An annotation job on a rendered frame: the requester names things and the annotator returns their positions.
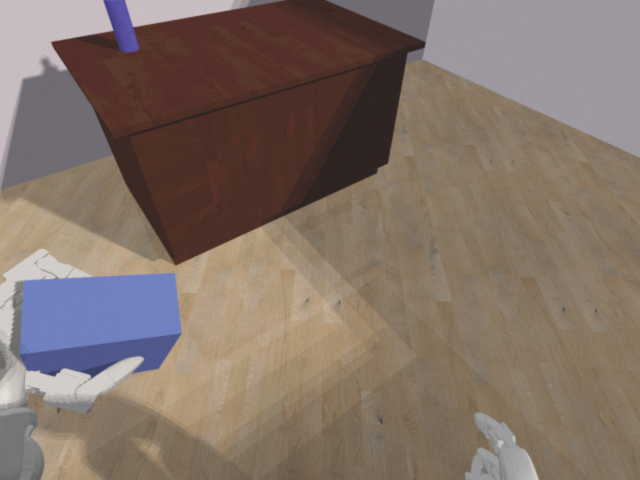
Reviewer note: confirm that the robot left hand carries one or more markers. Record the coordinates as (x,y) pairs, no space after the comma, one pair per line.
(69,389)

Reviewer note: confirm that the sponge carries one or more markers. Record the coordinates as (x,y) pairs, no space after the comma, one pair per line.
(88,324)

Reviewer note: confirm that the table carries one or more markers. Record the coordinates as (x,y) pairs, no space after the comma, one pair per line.
(224,122)

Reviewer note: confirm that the robot right hand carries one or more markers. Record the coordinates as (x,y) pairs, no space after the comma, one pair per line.
(512,463)

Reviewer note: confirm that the robot left forearm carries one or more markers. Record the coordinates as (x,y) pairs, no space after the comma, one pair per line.
(21,457)

